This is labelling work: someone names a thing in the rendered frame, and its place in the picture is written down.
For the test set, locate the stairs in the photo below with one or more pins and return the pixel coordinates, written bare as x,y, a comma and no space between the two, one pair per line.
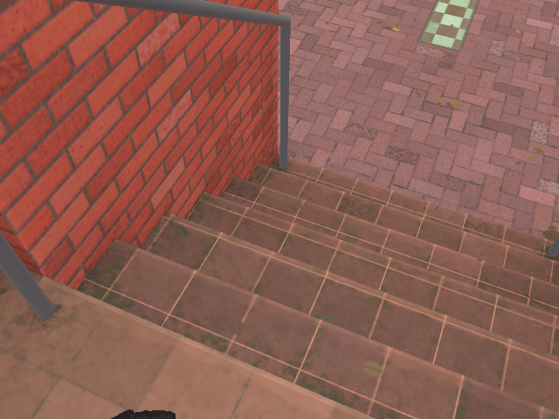
391,305

